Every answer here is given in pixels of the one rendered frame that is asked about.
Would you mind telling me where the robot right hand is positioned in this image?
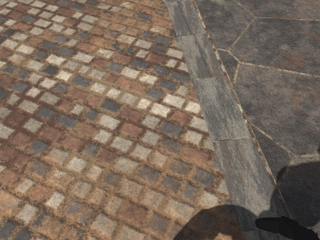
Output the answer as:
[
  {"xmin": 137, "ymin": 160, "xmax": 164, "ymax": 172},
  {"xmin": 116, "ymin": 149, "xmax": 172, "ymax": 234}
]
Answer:
[{"xmin": 255, "ymin": 216, "xmax": 320, "ymax": 240}]

